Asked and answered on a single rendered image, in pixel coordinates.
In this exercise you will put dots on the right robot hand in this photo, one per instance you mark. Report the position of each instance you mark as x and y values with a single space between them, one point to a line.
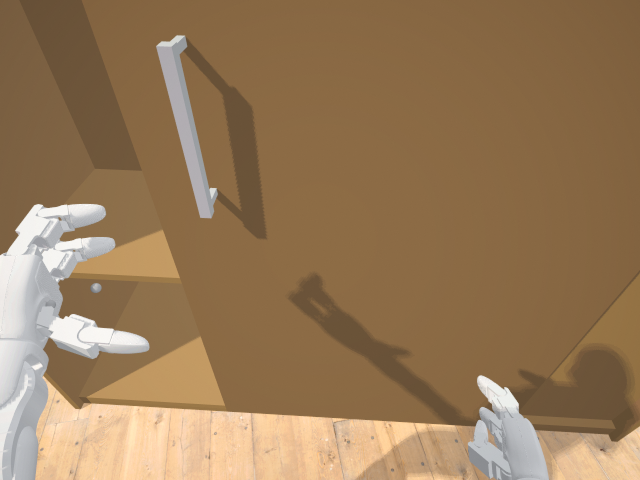
514 436

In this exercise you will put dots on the left robot hand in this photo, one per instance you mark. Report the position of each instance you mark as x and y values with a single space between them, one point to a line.
29 278

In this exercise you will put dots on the robot left forearm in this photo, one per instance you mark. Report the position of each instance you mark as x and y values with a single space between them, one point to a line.
23 397

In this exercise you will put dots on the wardrobe door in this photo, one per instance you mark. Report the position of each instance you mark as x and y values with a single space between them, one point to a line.
600 377
411 193

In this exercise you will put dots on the handle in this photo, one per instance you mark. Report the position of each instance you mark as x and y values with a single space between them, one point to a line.
169 56

